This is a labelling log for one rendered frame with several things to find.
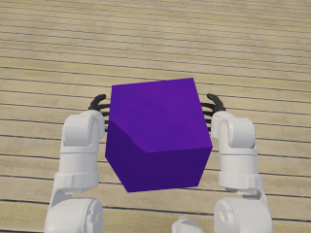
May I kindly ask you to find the robot left forearm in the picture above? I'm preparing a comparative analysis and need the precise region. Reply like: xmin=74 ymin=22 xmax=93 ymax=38
xmin=44 ymin=110 xmax=105 ymax=233

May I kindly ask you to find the right robot thigh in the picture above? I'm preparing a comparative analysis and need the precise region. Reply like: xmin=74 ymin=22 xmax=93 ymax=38
xmin=171 ymin=218 xmax=204 ymax=233

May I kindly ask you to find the robot right forearm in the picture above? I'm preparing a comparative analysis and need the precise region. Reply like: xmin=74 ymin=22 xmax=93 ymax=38
xmin=210 ymin=111 xmax=274 ymax=233

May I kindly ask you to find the carton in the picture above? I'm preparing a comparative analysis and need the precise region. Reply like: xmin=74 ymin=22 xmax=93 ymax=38
xmin=105 ymin=78 xmax=213 ymax=193

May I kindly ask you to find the right robot hand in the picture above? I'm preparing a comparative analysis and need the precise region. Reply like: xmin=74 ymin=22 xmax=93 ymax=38
xmin=200 ymin=93 xmax=226 ymax=132

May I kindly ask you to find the robot left upper arm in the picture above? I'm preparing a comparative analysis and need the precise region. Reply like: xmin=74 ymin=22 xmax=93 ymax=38
xmin=45 ymin=197 xmax=103 ymax=233

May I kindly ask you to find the left robot hand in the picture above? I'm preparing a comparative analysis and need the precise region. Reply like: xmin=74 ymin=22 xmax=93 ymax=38
xmin=88 ymin=94 xmax=111 ymax=132

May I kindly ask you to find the robot right upper arm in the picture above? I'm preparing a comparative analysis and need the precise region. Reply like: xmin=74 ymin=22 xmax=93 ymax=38
xmin=214 ymin=197 xmax=273 ymax=233

